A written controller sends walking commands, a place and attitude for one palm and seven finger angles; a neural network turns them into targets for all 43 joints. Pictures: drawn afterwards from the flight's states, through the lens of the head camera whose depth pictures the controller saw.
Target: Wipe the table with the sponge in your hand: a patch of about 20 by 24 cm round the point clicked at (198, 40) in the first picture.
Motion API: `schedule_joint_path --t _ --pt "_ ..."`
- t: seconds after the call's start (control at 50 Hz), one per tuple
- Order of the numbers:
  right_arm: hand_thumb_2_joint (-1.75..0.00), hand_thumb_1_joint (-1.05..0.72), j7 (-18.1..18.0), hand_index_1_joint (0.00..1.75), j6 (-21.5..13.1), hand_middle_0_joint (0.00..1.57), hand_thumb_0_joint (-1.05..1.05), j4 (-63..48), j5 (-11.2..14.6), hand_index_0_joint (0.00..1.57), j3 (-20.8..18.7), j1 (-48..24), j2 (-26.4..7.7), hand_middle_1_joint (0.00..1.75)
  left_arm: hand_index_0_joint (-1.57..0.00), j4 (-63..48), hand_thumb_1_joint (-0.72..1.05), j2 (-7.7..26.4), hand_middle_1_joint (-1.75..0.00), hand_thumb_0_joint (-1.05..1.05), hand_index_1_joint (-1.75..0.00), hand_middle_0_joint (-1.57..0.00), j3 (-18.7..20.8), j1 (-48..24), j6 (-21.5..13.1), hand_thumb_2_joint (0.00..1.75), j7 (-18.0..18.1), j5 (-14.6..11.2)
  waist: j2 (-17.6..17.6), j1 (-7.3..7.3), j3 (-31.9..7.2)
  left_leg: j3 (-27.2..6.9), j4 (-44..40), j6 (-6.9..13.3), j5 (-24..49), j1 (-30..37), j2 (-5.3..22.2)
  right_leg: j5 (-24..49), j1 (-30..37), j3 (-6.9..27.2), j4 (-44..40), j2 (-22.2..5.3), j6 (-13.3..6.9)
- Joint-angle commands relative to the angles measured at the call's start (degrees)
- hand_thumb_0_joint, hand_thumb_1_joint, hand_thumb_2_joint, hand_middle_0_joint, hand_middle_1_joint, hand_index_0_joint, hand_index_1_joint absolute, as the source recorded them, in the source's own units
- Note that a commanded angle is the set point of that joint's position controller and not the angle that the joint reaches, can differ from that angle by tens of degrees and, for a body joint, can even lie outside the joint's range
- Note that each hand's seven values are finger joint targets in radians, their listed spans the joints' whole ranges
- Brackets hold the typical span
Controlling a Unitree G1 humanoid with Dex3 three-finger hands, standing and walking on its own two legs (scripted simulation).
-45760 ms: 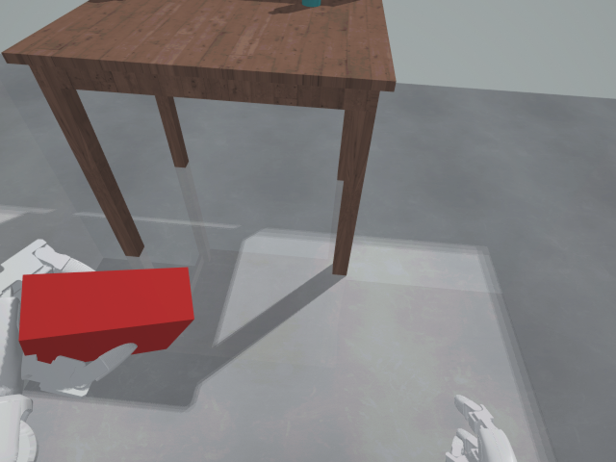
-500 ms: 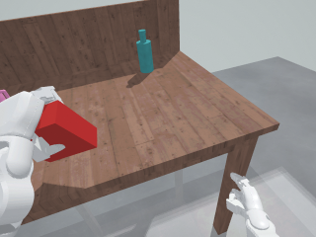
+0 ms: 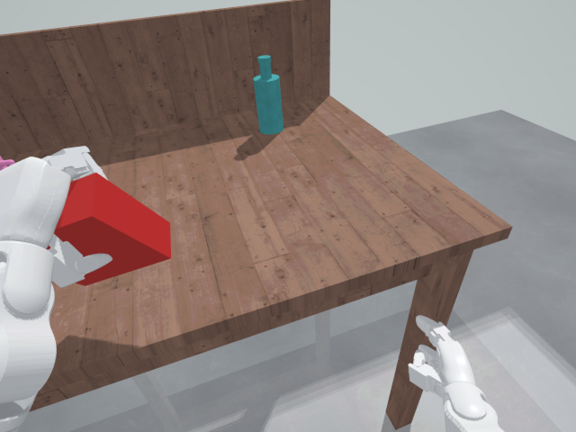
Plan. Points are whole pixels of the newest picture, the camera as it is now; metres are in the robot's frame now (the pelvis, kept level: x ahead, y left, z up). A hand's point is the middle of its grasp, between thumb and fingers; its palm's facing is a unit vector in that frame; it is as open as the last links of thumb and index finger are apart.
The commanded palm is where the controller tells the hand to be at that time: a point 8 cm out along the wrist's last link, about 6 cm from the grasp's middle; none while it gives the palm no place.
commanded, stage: step back with the hand held close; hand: left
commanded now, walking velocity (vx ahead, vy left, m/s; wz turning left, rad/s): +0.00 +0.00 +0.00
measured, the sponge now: (104, 243) +0.22 +0.28 +0.21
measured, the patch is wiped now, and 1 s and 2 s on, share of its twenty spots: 0.95 0.95 0.95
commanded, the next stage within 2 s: stop stepping back and stand still in 1.34 s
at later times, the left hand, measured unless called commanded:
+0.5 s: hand (52, 183) +0.19 +0.26 +0.32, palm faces +0.63 -0.71 -0.31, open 9.5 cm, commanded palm +0.13 +0.30 +0.30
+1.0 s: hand out of the picture +0.12 +0.29 +0.34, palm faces +0.70 -0.70 -0.12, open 9.5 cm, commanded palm +0.07 +0.30 +0.30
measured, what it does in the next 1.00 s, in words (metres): lifts its right foot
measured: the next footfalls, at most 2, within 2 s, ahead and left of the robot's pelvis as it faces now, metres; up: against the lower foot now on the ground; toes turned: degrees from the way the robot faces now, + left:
right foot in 1.02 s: -0.04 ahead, -0.14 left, +0.00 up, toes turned +4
left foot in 1.26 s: -0.11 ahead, +0.13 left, +0.00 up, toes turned +7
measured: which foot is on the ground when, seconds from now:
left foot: down 0.00-1.00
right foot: down 0.00-0.76, up 0.78-1.00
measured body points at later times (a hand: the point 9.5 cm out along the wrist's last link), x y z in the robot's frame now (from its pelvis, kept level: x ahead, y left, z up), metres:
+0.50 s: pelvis -0.01 +0.01 -0.01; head +0.00 +0.04 +0.44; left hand +0.15 +0.30 +0.33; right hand +0.12 -0.23 -0.11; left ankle +0.01 +0.11 -0.73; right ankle +0.06 -0.10 -0.73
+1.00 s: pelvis -0.08 +0.01 -0.01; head -0.08 +0.02 +0.44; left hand +0.08 +0.33 +0.34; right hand +0.13 -0.18 -0.09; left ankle +0.01 +0.11 -0.74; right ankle -0.08 -0.14 -0.73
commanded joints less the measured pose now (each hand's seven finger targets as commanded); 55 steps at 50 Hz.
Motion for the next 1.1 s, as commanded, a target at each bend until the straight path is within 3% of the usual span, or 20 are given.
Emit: schedule_joint_path --t 0.0,0.04,0.06,0.08,0.12,0.16,0.22,0.28,0.36,0.42,0.52,0.6,0.68,0.74,0.78,0.84,0.96,0.98,1.04,1.08 --pt "-0.90 -0.90 -0.5 0.30 -3.1 0.20 0.00 -11.9 0.0 0.20 -2.1 -16.9 -4.7 0.30 -1.20 -6.4 0.10 12.8 -1.60 0.00 -1.60 -1.20 8.6 -16.0 -1.7 1.30 2.0 1.9 -1.8 -0.29 -4.1 -1.4 -6.9 0.1 0.5 -3.2 1.6 -7.8 0.8 1.6 -7.3 -2.1 -1.5" --pt "-0.90 -0.90 -0.3 0.30 -3.6 0.20 0.00 -12.6 0.0 0.20 -1.8 -17.1 -4.4 0.30 -1.20 -6.7 0.10 12.2 -1.60 0.00 -1.60 -1.20 8.6 -15.8 -1.4 1.30 2.0 1.6 -1.1 -0.07 -5.0 -1.8 -7.0 0.0 -0.3 -4.2 1.7 -7.7 1.8 1.9 -7.0 -2.4 -1.5" --pt "-0.90 -0.90 -1.0 0.30 -3.4 0.20 0.00 -10.7 0.2 0.20 -1.6 -15.0 -4.8 0.30 -1.20 8.3 0.10 5.0 -1.60 0.00 -1.60 -1.20 1.7 -12.7 -0.4 1.30 1.5 2.3 -5.6 -2.53 1.5 -1.0 -7.3 -0.1 -3.4 -5.4 1.9 -10.1 -3.0 -0.6 -8.1 -1.8 -1.0" --pt "-0.90 -0.90 1.0 0.30 -3.4 0.20 0.00 -20.7 0.1 0.20 -2.6 -1.7 -3.2 0.30 -1.20 -6.7 0.10 0.6 -1.60 0.00 -1.60 -1.20 16.5 -22.5 -16.9 1.30 7.1 -38.5 -16.9 -9.70 5.3 -4.3 1.1 2.1 -10.1 -6.2 1.4 -17.1 -14.9 5.3 -15.4 -4.1 0.3" --pt "-0.90 -0.90 1.7 0.30 -3.2 0.20 0.00 -15.2 -2.1 0.20 -1.7 0.8 -3.1 0.30 -1.20 3.2 0.10 3.0 -1.60 0.00 -1.60 -1.20 16.0 -7.3 -24.4 1.30 9.9 -37.4 -23.3 -8.76 1.9 -1.9 8.6 2.1 -8.2 -2.1 -0.6 -23.0 -20.9 9.1 -17.6 -6.9 -2.7" --pt "-0.90 -0.90 1.5 0.30 -2.6 0.20 0.00 -13.7 -2.8 0.20 -2.9 3.9 -3.4 0.30 -1.20 -13.9 0.10 4.5 -1.60 0.00 -1.60 -1.20 20.9 -5.4 -31.2 1.30 12.4 -39.6 -13.5 -10.03 -4.9 -0.8 12.1 1.8 -4.9 -1.5 1.9 -14.9 -18.2 9.9 -14.4 -13.4 -4.4" --pt "-0.90 -0.90 1.8 0.30 -3.1 0.20 0.00 -14.7 -3.6 0.20 -3.7 1.6 -5.7 0.30 -1.20 -32.0 0.10 10.2 -1.60 0.00 -1.60 -1.20 30.7 0.7 -39.1 1.30 15.7 -41.2 6.1 -9.26 -12.1 -6.5 -0.4 1.9 2.1 -6.7 6.9 2.8 -5.7 4.7 -0.8 -10.1 -2.9" --pt "-0.90 -0.90 2.1 0.30 -3.6 0.20 0.00 -12.9 -4.0 0.20 -4.8 3.9 -4.9 0.30 -1.20 -33.5 0.10 6.9 -1.60 0.00 -1.60 -1.20 33.7 7.2 -42.5 1.30 18.1 -41.5 9.2 -9.31 -11.6 -10.8 -4.3 2.4 10.8 -16.6 10.7 11.7 2.5 -0.1 7.3 -6.5 -0.6" --pt "-0.90 -0.90 2.6 0.30 -4.6 0.20 0.00 -8.7 -4.1 0.20 -6.5 6.4 -4.9 0.30 -1.20 -23.3 0.10 5.3 -1.60 0.00 -1.60 -1.20 33.3 2.7 -44.2 1.30 18.9 -40.7 6.8 -9.95 -10.8 -12.2 -2.2 2.1 27.8 -9.9 13.4 -0.5 -4.0 -1.0 7.8 -4.6 0.5" --pt "-0.90 -0.90 2.6 0.30 -5.3 0.20 0.00 -6.7 -3.7 0.20 -7.6 7.0 -5.5 0.30 -1.20 -10.5 0.10 4.4 -1.60 0.00 -1.60 -1.20 32.0 -3.0 -44.5 1.30 18.1 -39.9 3.9 -10.68 -9.0 -12.6 -0.7 1.8 26.5 -8.3 13.5 -2.9 -6.5 -1.0 5.2 -4.4 0.3" --pt "-0.90 -0.90 2.6 0.30 -4.2 0.20 0.00 -7.2 -2.7 0.20 -7.7 6.2 -5.3 0.30 -1.20 -2.7 0.10 2.4 -1.60 0.00 -1.60 -1.20 29.6 -1.5 -44.1 1.30 16.4 -40.3 -9.1 -11.48 -6.0 -8.0 7.7 0.6 0.0 -16.6 8.8 11.4 -5.8 5.3 -1.6 -13.0 -2.5" --pt "-0.90 -0.90 3.5 0.30 -3.6 0.20 0.00 -7.7 -2.0 0.20 -6.8 5.0 -3.7 0.30 -1.20 -14.5 0.10 2.0 -1.60 0.00 -1.60 -1.20 29.2 7.9 -45.7 1.30 15.6 -41.8 -12.7 -11.84 -6.5 -1.9 19.0 0.1 -9.3 -10.7 6.3 -2.4 -17.0 8.1 -8.4 -19.6 -4.6" --pt "-0.90 -0.90 3.4 0.30 -4.4 0.20 0.00 -9.5 -3.2 0.20 -6.6 3.0 -3.5 0.30 -1.20 -30.4 0.10 6.9 -1.60 0.00 -1.60 -1.20 37.1 15.2 -48.6 1.30 17.2 -41.5 -5.1 -10.99 -8.7 -6.6 2.6 2.0 -11.1 -15.2 10.4 -4.7 -14.3 2.1 1.0 -12.0 -1.8" --pt "-0.90 -0.90 2.7 0.30 -7.0 0.20 0.00 -10.2 -4.4 0.20 -7.1 4.3 -4.1 0.30 -1.20 -37.2 0.10 6.5 -1.60 0.00 -1.60 -1.20 38.7 9.6 -50.7 1.30 18.9 -40.5 16.1 -10.60 -9.4 -16.6 -15.2 5.2 -16.5 -25.5 20.5 -12.9 -7.3 -4.2 24.0 -1.7 1.6" --pt "-0.90 -0.90 2.6 0.30 -9.8 0.20 0.00 -7.2 -5.0 0.20 -7.7 8.1 -3.7 0.30 -1.20 -30.3 0.10 5.6 -1.60 0.00 -1.60 -1.20 36.6 2.3 -49.9 1.30 20.0 -40.3 12.5 -11.32 -8.4 -14.5 -13.1 5.3 -4.3 -20.0 21.6 -19.2 -14.3 -1.3 34.0 -2.5 1.7" --pt "-0.90 -0.90 2.7 0.30 -10.7 0.20 0.00 -3.8 -3.3 0.20 -8.4 11.2 -4.1 0.30 -1.20 -13.6 0.10 2.2 -1.60 0.00 -1.60 -1.20 31.6 -6.5 -47.3 1.30 19.7 -40.3 6.4 -11.44 -10.4 -10.0 -5.0 4.8 16.1 -1.7 19.3 -20.5 -21.1 -3.1 23.3 -1.6 2.6" --pt "-0.90 -0.90 3.6 0.30 -9.1 0.20 0.00 -7.3 -1.9 0.20 -6.9 6.2 -5.4 0.30 -1.20 1.4 0.10 -3.9 -1.60 0.00 -1.60 -1.20 19.9 -15.7 -44.8 1.30 15.0 -40.5 6.5 -10.98 -4.0 -8.2 -2.1 2.2 4.3 -7.8 15.9 -5.8 -9.0 -3.8 -1.6 -3.1 2.2" --pt "-0.90 -0.90 3.8 0.30 -8.3 0.20 0.00 -8.5 -1.7 0.20 -6.9 5.6 -5.3 0.30 -1.20 0.1 0.10 -4.5 -1.60 0.00 -1.60 -1.20 19.2 -13.7 -45.1 1.30 14.3 -40.7 1.8 -10.79 -4.0 -6.1 3.7 1.2 -0.7 -9.9 14.0 0.4 -7.3 -2.6 -7.1 -5.6 1.0" --pt "-0.90 -0.90 4.7 0.30 -5.5 0.20 0.00 -11.6 -0.8 0.20 -6.3 1.6 -2.4 0.30 -1.20 -9.3 0.10 -1.7 -1.60 0.00 -1.60 -1.20 21.0 -4.0 -46.9 1.30 13.8 -41.3 -20.6 -9.93 -4.9 2.0 37.4 -2.7 -14.5 -19.2 4.6 23.8 -10.0 9.8 -11.8 -24.9 -7.6" --pt "-0.90 -0.90 5.1 0.30 -3.7 0.20 0.00 -13.0 0.2 0.20 -7.0 -1.3 -1.8 0.30 -1.20 -16.8 0.10 2.0 -1.60 0.00 -1.60 -1.20 27.6 7.3 -47.1 1.30 12.6 -42.3 -25.6 -9.53 -4.9 -1.1 45.4 -2.8 -11.9 -20.7 5.8 24.7 -12.3 5.0 -8.7 -22.2 -6.8"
